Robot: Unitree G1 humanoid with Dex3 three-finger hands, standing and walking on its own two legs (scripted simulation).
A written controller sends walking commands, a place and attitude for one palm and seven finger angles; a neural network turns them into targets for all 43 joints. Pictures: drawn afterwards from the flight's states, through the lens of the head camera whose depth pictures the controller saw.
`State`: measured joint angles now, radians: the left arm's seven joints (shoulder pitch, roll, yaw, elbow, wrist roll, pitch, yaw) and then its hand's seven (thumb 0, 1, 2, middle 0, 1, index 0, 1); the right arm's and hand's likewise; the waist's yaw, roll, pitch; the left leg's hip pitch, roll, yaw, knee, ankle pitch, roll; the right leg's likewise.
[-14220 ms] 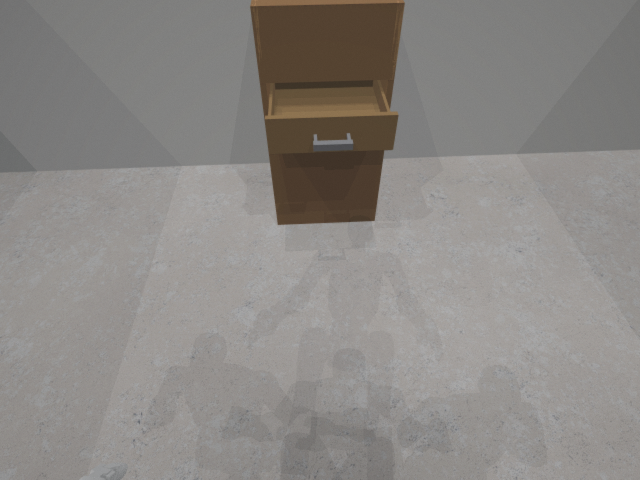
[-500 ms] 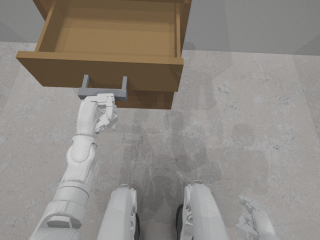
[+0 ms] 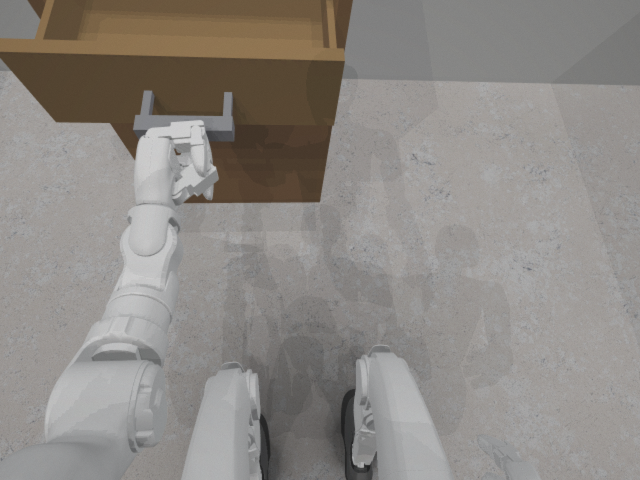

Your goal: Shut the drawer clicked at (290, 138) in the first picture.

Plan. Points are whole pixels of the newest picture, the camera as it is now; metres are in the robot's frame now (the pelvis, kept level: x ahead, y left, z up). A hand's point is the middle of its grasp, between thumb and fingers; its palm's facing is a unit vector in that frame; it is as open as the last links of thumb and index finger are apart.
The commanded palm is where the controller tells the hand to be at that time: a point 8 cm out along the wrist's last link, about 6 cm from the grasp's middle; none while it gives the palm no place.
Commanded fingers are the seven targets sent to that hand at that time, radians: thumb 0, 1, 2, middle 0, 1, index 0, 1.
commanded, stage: push the drawer shut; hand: left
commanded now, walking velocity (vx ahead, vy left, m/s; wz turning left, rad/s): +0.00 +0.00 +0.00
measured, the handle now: (187, 114) +0.56 +0.14 +0.02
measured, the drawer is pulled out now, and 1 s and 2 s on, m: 0.14 0.03 0.00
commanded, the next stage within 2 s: pull the fist back off the drawer in 1.46 s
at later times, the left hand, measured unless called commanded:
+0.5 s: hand (214, 130) +0.54 +0.11 +0.01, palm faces -0.04 -1.00 -0.05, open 2.9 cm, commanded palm +0.53 +0.15 +0.02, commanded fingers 0.00 0.90 0.90 -1.40 -1.60 -1.40 -1.60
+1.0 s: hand (214, 92) +0.60 +0.11 +0.01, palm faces -0.04 -1.00 -0.04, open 2.8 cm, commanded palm +0.60 +0.13 +0.02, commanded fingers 0.00 0.90 0.90 -1.40 -1.60 -1.40 -1.60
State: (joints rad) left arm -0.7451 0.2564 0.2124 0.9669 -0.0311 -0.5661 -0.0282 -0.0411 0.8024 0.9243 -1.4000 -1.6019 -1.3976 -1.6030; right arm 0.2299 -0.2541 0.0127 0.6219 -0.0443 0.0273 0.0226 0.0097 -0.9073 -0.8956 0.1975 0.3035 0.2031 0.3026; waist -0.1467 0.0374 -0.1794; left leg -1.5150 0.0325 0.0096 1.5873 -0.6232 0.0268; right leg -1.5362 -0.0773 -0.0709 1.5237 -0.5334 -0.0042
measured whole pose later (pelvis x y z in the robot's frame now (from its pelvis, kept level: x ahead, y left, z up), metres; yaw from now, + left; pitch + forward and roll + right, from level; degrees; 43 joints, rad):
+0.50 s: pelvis +0.00 +0.00 -0.01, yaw -1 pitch +34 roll -3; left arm -0.97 0.37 0.31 1.13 0.02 -0.55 -0.05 -0.04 0.80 0.92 -1.40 -1.60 -1.40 -1.60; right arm 0.25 -0.25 0.03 0.61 -0.07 0.10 0.04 0.01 -0.91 -0.90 0.20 0.30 0.20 0.30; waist -0.20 0.04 -0.16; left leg -1.58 0.05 0.00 1.62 -0.64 0.02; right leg -1.60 -0.06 -0.08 1.54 -0.53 -0.01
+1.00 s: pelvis +0.00 +0.00 -0.02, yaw -3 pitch +37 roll -5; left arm -1.19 0.51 0.37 1.23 0.07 -0.45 -0.06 -0.05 0.77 0.91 -1.40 -1.60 -1.40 -1.60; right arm 0.30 -0.25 0.07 0.60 -0.08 0.11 0.05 0.00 -0.91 -0.90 0.20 0.30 0.20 0.30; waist -0.27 0.05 -0.13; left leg -1.67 0.06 -0.03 1.67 -0.65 0.03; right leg -1.67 -0.05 -0.10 1.56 -0.53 0.00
